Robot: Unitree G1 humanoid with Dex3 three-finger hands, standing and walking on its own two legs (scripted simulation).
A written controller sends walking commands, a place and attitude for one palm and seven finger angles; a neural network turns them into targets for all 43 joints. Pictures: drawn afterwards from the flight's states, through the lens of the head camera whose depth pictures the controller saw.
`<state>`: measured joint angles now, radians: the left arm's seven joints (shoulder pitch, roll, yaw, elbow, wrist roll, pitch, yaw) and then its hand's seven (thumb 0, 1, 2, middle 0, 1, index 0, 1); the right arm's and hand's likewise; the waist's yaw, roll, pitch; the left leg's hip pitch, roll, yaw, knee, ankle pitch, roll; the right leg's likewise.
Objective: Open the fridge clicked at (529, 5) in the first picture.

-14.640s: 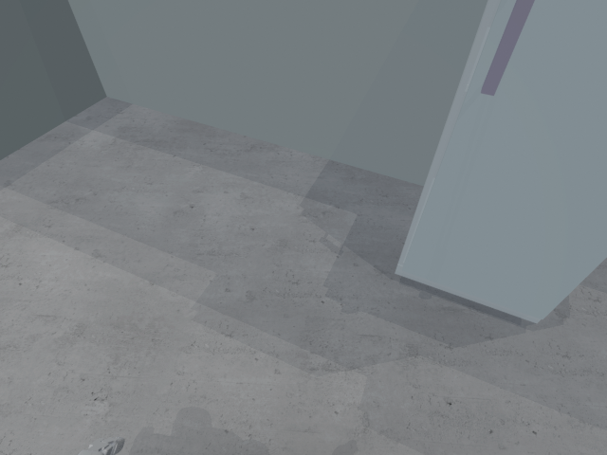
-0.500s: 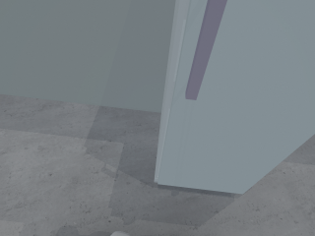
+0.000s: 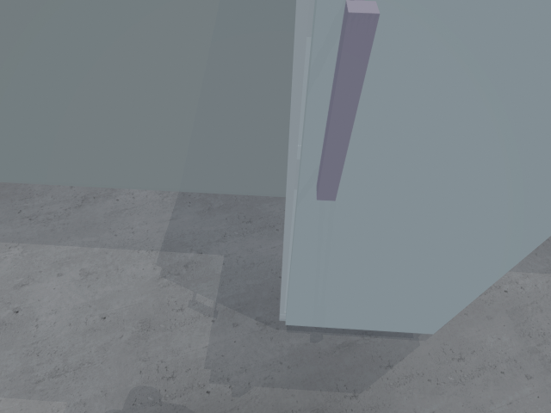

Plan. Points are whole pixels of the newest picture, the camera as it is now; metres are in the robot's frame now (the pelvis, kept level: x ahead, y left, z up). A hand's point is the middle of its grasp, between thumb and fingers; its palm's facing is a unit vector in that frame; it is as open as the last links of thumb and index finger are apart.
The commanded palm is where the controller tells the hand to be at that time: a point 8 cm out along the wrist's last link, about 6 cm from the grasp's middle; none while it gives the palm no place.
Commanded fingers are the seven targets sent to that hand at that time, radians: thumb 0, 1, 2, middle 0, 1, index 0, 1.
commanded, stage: look again from close up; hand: left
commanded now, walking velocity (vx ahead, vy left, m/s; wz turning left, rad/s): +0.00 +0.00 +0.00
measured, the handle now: (338, 111) +0.44 -0.04 +0.22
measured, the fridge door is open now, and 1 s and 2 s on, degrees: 0 0 0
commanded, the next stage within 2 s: shuffle to correct the standing spot in 0.52 s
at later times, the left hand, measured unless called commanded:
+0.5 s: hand out of the picture +0.03 +0.19 -0.17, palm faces +0.03 -0.97 -0.22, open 7.4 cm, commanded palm none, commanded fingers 0.00 0.90 0.90 -0.20 -0.30 -0.20 -0.30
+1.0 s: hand out of the picture -0.01 +0.16 -0.18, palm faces +0.05 -0.98 -0.20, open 7.4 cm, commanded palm none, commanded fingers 0.00 0.90 0.90 -0.20 -0.30 -0.20 -0.30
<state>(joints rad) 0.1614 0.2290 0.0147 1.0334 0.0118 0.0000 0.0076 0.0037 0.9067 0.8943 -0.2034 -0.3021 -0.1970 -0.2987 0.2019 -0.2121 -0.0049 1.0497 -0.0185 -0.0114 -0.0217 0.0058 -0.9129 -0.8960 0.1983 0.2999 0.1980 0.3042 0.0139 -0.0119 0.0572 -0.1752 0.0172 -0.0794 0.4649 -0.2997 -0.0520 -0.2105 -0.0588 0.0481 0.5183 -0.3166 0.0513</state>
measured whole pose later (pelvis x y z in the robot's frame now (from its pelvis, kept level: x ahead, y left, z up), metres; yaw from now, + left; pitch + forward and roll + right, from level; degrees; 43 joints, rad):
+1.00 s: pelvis -0.01 -0.03 -0.01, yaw +2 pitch +1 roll +0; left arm 0.25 0.20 0.05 1.04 0.02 0.04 0.00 0.00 0.91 0.89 -0.20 -0.30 -0.19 -0.30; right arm 0.24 -0.14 -0.03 1.10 -0.03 0.02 -0.05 0.01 -0.92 -0.90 0.20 0.30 0.20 0.30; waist 0.01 -0.02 0.09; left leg -0.25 0.07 -0.13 0.55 -0.33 -0.09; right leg -0.26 0.00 -0.01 0.58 -0.34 0.00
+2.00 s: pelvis +0.01 -0.20 +0.00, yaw +2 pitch +0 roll +1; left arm 0.23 0.17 0.03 1.05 0.02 0.03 0.03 0.01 0.94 0.89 -0.20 -0.30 -0.20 -0.30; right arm 0.13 -0.14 -0.02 1.02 -0.01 0.01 -0.05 -0.01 -0.95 -0.90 0.20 0.30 0.20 0.30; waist 0.04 -0.02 0.10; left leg -0.20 -0.02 0.12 0.51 -0.31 0.05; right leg -0.20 -0.06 -0.03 0.55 -0.33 0.03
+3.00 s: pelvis +0.00 -0.20 +0.00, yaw +1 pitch +0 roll +1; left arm 0.27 0.15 -0.03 1.09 0.02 0.00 0.03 0.01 0.92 0.89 -0.20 -0.30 -0.20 -0.30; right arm 0.30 -0.17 0.02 1.07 -0.01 -0.01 -0.02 0.01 -0.92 -0.90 0.20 0.30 0.20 0.30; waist 0.00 0.02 0.03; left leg -0.18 -0.02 0.14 0.44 -0.26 0.05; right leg -0.19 -0.06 -0.02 0.50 -0.30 0.02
